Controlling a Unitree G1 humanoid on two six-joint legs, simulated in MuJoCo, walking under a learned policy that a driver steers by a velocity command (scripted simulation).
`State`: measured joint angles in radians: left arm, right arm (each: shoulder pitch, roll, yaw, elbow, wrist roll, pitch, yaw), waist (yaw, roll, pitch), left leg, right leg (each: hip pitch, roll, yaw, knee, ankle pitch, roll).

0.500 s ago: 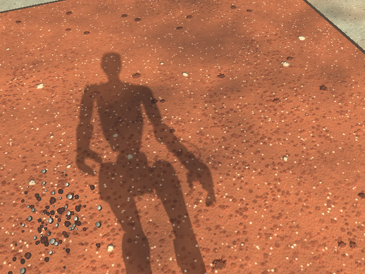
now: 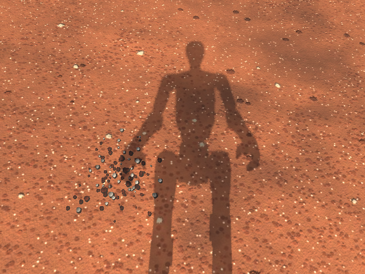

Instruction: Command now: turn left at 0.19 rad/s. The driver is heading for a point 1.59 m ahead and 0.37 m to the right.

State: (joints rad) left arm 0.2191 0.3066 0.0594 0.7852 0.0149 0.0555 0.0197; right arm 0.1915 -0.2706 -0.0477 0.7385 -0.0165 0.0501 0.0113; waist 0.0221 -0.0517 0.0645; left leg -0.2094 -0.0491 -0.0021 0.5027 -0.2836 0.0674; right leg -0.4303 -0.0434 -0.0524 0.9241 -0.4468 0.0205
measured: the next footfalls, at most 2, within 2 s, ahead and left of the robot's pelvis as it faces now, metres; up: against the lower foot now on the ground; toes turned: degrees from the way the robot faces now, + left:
right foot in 0.42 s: -0.02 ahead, -0.10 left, +0.00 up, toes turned -11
left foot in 0.94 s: +0.06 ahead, +0.07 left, +0.00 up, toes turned -29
